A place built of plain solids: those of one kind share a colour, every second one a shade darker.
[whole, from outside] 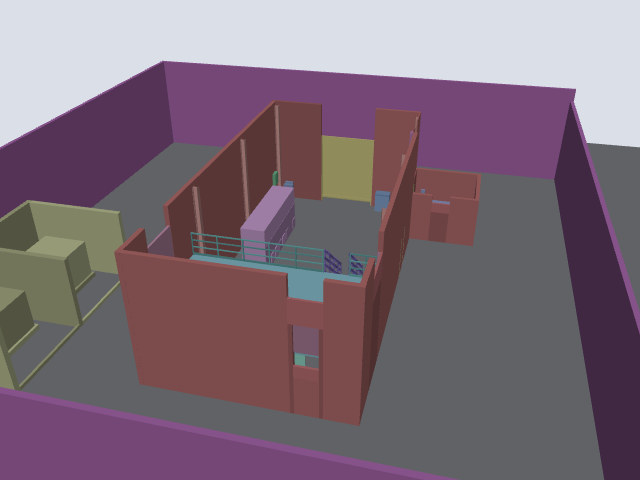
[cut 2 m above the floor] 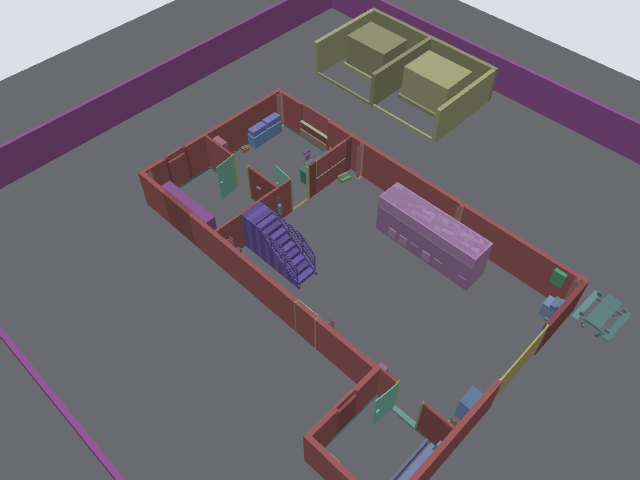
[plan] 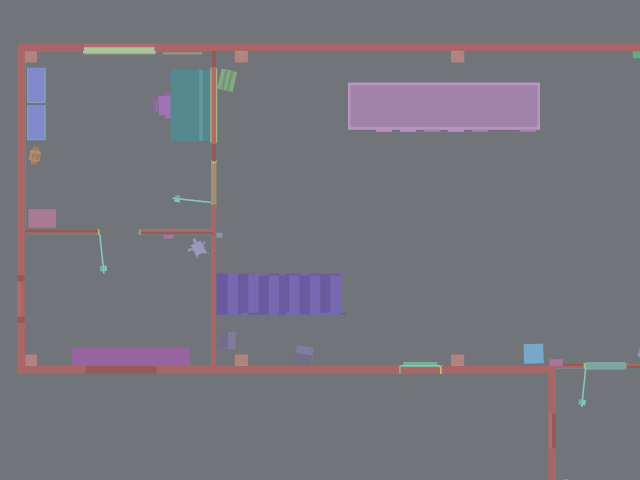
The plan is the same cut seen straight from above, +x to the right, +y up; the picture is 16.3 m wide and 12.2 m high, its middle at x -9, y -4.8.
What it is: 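An older electricity substation's switch hall at the yard's level, the gear in one rank over covered trenches, a store loft over its control and relay rooms, a battery room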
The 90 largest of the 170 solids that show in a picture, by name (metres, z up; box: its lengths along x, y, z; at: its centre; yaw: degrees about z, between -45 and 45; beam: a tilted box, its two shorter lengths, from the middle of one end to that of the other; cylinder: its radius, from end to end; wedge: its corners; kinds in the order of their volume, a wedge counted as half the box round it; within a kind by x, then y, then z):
{
 "yard_bound_1": {"box": [0.2, 26.53, 5.11], "at": [-22.52, -3.07, 2.5]},
 "yard_bound_2": {"box": [29.33, 0.2, 5.11], "at": [-7.95, -16.23, 2.5]},
 "yard_bound_3": {"box": [29.33, 0.2, 5.81], "at": [-7.95, 10.1, 2.85]},
 "yard_bound_4": {"box": [0.2, 26.53, 5.81], "at": [6.61, -3.07, 2.85]},
 "wall_1": {"box": [0.2, 1.31, 5.85], "at": [-16.6, -7.55, 2.88]},
 "wall_2": {"box": [0.2, 0.16, 4.01], "at": [-16.6, -6.83, 1.96]},
 "wall_3": {"box": [0.2, 0.91, 1.75], "at": [-16.6, -6.3, 0.82]},
 "wall_4": {"box": [0.2, 0.16, 4.01], "at": [-16.6, -5.78, 1.96]},
 "wall_5": {"box": [0.2, 1.11, 5.85], "at": [-16.6, -5.15, 2.88]},
 "wall_6": {"box": [0.2, 4.8, 5.85], "at": [-16.6, -2.2, 2.88]},
 "wall_7": {"box": [1.71, 0.2, 5.85], "at": [-15.85, 0.1, 2.88]},
 "wall_8": {"box": [1.76, 0.2, 5.85], "at": [-15.82, -8.1, 2.88]},
 "wall_9": {"box": [1.85, 0.06, 2.65], "at": [-15.57, -4.63, 1.27]},
 "wall_10": {"box": [1.85, 0.06, 2.65], "at": [-15.57, -4.57, 1.27]},
 "wall_11": {"box": [1.81, 0.2, 1.05], "at": [-14.1, 0.1, 0.47]},
 "wall_12": {"box": [1.81, 0.2, 4.01], "at": [-14.05, -8.1, 1.96]},
 "wall_13": {"box": [1.85, 0.06, 2.65], "at": [-12.63, -4.63, 1.27]},
 "wall_14": {"box": [1.85, 0.06, 2.65], "at": [-12.63, -4.57, 1.27]},
 "wall_15": {"box": [1.51, 0.2, 5.85], "at": [-12.45, 0.1, 2.88]},
 "wall_16": {"box": [1.46, 0.2, 5.85], "at": [-12.43, -8.1, 2.88]},
 "wall_17": {"box": [0.06, 3.4, 2.65], "at": [-11.73, -6.3, 1.27]},
 "wall_18": {"box": [0.06, 0.71, 2.65], "at": [-11.73, -4.25, 1.27]},
 "wall_19": {"box": [0.06, 3.4, 2.77], "at": [-11.67, -6.3, 1.33]},
 "wall_20": {"box": [0.06, 0.71, 2.77], "at": [-11.67, -4.25, 1.33]},
 "wall_21": {"box": [0.06, 0.47, 2.77], "at": [-11.67, -2.58, 1.33]},
 "wall_22": {"box": [0.06, 1.96, 1.0], "at": [-11.67, -1.38, 0.45]},
 "wall_23": {"box": [8.7, 0.2, 5.85], "at": [-7.35, -8.1, 2.88]},
 "wall_24": {"box": [11.9, 0.2, 5.85], "at": [-5.75, 0.1, 2.88]},
 "wall_25": {"box": [0.2, 1.41, 2.65], "at": [-3.1, -10.8, 1.27]},
 "wall_26": {"box": [0.2, 0.91, 1.75], "at": [-3.1, -9.65, 0.82]},
 "wall_27": {"box": [0.2, 1.21, 2.65], "at": [-3.1, -8.6, 1.27]},
 "wall_28": {"box": [0.77, 0.06, 5.85], "at": [-2.68, -7.97, 2.88]},
 "wall_29": {"box": [0.7, 0.06, 2.65], "at": [-2.65, -8.03, 1.27]},
 "wall_30": {"box": [3.4, 0.2, 2.65], "at": [-1.5, -11.4, 1.27]},
 "wall_31": {"box": [1.21, 0.06, 2.65], "at": [-0.6, -8.03, 1.27]},
 "wall_32": {"box": [1.21, 0.06, 5.85], "at": [-0.6, -7.97, 2.88]},
 "wall_33": {"box": [0.2, 3.5, 2.65], "at": [0.1, -9.75, 1.27]},
 "wall_34": {"box": [0.2, 2.41, 5.85], "at": [0.1, -6.8, 2.88]},
 "wall_35": {"box": [0.2, 2.81, 5.85], "at": [0.1, -1.2, 2.88]},
 "yard_pen_1": {"box": [0.24, 4.62, 3.35], "at": [-18.21, 6.61, 1.67]},
 "yard_pen_2": {"box": [2.84, 2.18, 0.22], "at": [-16.16, 6.96, 0.16]},
 "yard_pen_3": {"box": [2.62, 1.96, 1.76], "at": [-16.16, 6.96, 1.15]},
 "yard_pen_4": {"box": [0.24, 4.62, 3.35], "at": [-14.1, 6.61, 1.67]},
 "yard_pen_5": {"box": [8.47, 0.24, 3.35], "at": [-14.1, 9.04, 1.67]},
 "yard_pen_6": {"box": [3.0, 2.3, 0.22], "at": [-12.04, 6.96, 0.16]},
 "yard_pen_7": {"box": [2.78, 2.08, 1.72], "at": [-12.04, 6.96, 1.13]},
 "yard_pen_8": {"box": [0.24, 4.62, 3.35], "at": [-9.99, 6.61, 1.67]},
 "switchgear_row_1": {"box": [4.88, 0.02, 1.48], "at": [-5.85, -2.0, 0.69]},
 "switchgear_row_2": {"box": [4.76, 1.07, 2.31], "at": [-5.85, -1.4, 1.11]},
 "switchgear_row_3": {"box": [4.88, 1.19, 2.37], "at": [-5.85, -1.4, 1.14]},
 "switchgear_row_4": {"box": [4.88, 0.02, 1.48], "at": [-5.85, -0.8, 0.69]},
 "raised_floor_deck_1": {"box": [4.92, 8.06, 0.16], "at": [-14.07, -4.0, 2.68]},
 "stair_1": {"box": [0.28, 1.05, 2.6], "at": [-11.49, -6.18, 1.25]},
 "stair_2": {"box": [0.28, 1.05, 2.39], "at": [-11.23, -6.18, 1.14]},
 "stair_3": {"box": [0.28, 1.05, 2.17], "at": [-10.97, -6.18, 1.04]},
 "stair_4": {"box": [0.28, 1.05, 1.96], "at": [-10.7, -6.18, 0.93]},
 "stair_5": {"box": [0.28, 1.05, 1.75], "at": [-10.44, -6.18, 0.82]},
 "stair_6": {"box": [0.28, 1.05, 1.54], "at": [-10.18, -6.18, 0.72]},
 "stair_7": {"box": [0.28, 1.05, 1.32], "at": [-9.92, -6.18, 0.61]},
 "stair_8": {"box": [0.28, 1.05, 1.11], "at": [-9.66, -6.18, 0.51]},
 "stair_9": {"box": [0.28, 1.05, 0.9], "at": [-9.4, -6.18, 0.4]},
 "stair_10": {"box": [0.28, 1.05, 0.69], "at": [-9.14, -6.18, 0.29]},
 "stair_11": {"box": [0.28, 1.05, 0.47], "at": [-8.87, -6.18, 0.19]},
 "stair_12": {"box": [0.28, 1.05, 0.26], "at": [-8.61, -6.18, 0.08]},
 "relay_cubicles_1": {"box": [3.0, 0.46, 2.2], "at": [-13.81, -7.76, 1.17]},
 "wall_over_deck_1": {"box": [0.1, 1.26, 1.21], "at": [-16.56, -6.3, 3.35]},
 "wall_over_deck_2": {"box": [4.92, 0.1, 2.22], "at": [-14.07, 0.06, 3.85]},
 "window_pane_1": {"box": [0.1, 1.2, 1.01], "at": [-16.65, -6.3, 4.45]},
 "window_pane_2": {"box": [1.8, 0.1, 1.21], "at": [-14.1, 0.15, 1.59]},
 "window_pane_3": {"box": [1.8, 0.1, 1.01], "at": [-14.05, -8.15, 4.45]},
 "window_pane_4": {"box": [0.12, 1.95, 1.11], "at": [-11.7, -1.38, 1.49]},
 "battery_stand_1": {"box": [0.11, 2.51, 0.38], "at": [-0.55, -9.65, 0.67]},
 "battery_stand_2": {"box": [0.15, 2.38, 0.57], "at": [-0.31, -9.59, 0.56]},
 "battery_stand_3": {"box": [0.35, 2.21, 0.54], "at": [-0.22, -9.65, 0.58]},
 "roller_shutter_1": {"box": [0.06, 2.86, 3.78], "at": [0.12, -4.1, 2.11]},
 "filing_lateral_low_1": {"box": [0.48, 0.9, 0.73], "at": [-16.21, -1.81, 0.31]},
 "filing_lateral_low_2": {"box": [0.48, 0.9, 0.73], "at": [-16.21, -0.87, 0.31]},
 "charger_cubicle_1": {"box": [0.7, 0.47, 1.75], "at": [-16.06, -4.25, 0.83]},
 "log_desk_1": {"box": [0.48, 0.8, 1.05], "at": [-0.32, -6.28, 0.47]},
 "control_desk_1": {"box": [0.46, 0.42, 0.79], "at": [-12.53, -2.06, 0.34]},
 "control_desk_2": {"box": [0.27, 1.8, 0.3], "at": [-11.94, -1.38, 0.92]},
 "control_desk_3": {"box": [0.18, 1.8, 0.29], "at": [-11.89, -1.38, 1.22]},
 "door_leaf_1": {"box": [0.044, 0.99, 2.14], "at": [-14.54, -5.15, 1.02], "yaw": 6.1},
 "door_leaf_2": {"box": [0.99, 0.044, 2.14], "at": [-12.25, -3.79, 1.02], "yaw": -6.4},
 "door_leaf_3": {"box": [1.0, 0.044, 2.15], "at": [-6.45, -8.0, 1.02]},
 "door_leaf_4": {"box": [0.044, 0.99, 2.09], "at": [-2.3, -8.55, 1.2], "yaw": -5.9},
 "pier_1": {"box": [0.34, 0.17, 5.85], "at": [-3.0, -7.92, 2.88]},
 "cab_top_wide_1": {"box": [0.4, 0.86, 0.3], "at": [-16.21, -1.8, 0.85]},
 "cab_top_wide_2": {"box": [0.4, 0.86, 0.32], "at": [-16.21, -0.85, 0.86]},
 "test_set_1": {"box": [0.48, 0.54, 0.66], "at": [-0.48, -0.73, 0.45], "yaw": 3.3}
}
